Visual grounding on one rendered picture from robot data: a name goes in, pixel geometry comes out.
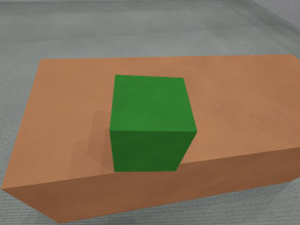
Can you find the pedestal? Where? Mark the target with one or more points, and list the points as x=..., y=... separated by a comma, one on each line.
x=246, y=110

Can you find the carton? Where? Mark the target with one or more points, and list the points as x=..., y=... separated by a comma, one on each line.
x=152, y=123

